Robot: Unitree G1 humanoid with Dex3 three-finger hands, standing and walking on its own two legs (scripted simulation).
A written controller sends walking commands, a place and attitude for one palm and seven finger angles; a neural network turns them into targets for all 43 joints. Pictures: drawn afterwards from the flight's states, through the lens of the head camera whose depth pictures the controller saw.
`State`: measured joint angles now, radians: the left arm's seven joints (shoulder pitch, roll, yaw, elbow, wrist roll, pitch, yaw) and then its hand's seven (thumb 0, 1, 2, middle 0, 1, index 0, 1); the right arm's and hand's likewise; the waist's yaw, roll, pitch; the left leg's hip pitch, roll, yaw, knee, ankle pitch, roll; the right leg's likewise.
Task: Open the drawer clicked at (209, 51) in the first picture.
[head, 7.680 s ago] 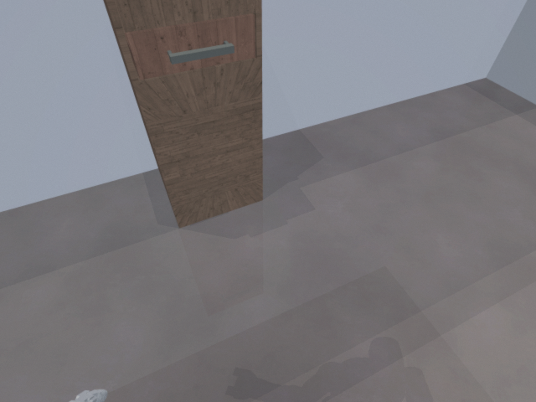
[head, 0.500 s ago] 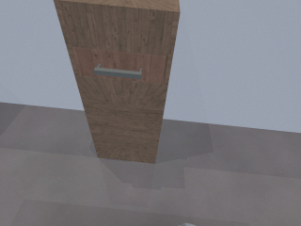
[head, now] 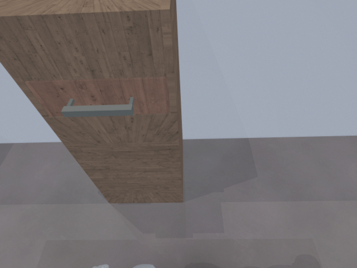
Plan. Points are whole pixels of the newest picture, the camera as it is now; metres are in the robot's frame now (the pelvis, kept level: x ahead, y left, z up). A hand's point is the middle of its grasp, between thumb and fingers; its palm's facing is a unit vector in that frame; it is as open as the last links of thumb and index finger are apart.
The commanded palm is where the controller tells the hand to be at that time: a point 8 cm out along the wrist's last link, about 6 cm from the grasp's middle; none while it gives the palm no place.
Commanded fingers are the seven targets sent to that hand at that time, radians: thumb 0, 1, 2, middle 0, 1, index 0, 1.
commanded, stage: come to a stop and stand still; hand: left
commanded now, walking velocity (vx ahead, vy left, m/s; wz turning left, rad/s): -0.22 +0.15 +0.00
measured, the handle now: (99, 105) +0.53 +0.24 +0.05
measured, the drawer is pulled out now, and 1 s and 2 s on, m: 0.00 0.00 0.00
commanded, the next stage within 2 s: look again from close up in 1.18 s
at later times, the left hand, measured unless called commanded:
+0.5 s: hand out of the picture +0.02 +0.26 -0.17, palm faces +0.07 -0.97 -0.22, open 7.3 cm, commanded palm none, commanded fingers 0.00 0.90 0.90 -0.20 -0.30 -0.20 -0.30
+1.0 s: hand out of the picture +0.00 +0.22 -0.16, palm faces -0.01 -0.98 -0.22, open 7.2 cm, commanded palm none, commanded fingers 0.00 0.90 0.90 -0.20 -0.30 -0.20 -0.30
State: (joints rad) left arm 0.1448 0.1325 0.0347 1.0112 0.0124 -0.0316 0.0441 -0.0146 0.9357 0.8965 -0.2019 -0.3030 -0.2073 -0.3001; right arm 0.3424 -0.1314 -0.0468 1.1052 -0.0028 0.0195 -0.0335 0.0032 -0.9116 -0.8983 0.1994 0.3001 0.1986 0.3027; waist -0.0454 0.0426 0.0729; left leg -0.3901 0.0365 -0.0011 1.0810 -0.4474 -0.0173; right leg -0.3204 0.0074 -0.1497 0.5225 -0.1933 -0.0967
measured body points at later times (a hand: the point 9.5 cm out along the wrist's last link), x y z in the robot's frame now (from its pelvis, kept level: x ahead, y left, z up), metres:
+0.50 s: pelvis +0.00 +0.06 +0.01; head +0.03 +0.08 +0.46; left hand +0.02 +0.31 -0.15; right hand +0.07 -0.16 -0.13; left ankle -0.02 +0.17 -0.73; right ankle +0.00 -0.06 -0.70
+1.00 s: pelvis -0.01 +0.05 +0.01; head -0.01 +0.04 +0.46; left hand +0.00 +0.27 -0.14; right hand -0.05 -0.16 -0.16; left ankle -0.02 +0.17 -0.73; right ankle -0.03 -0.06 -0.73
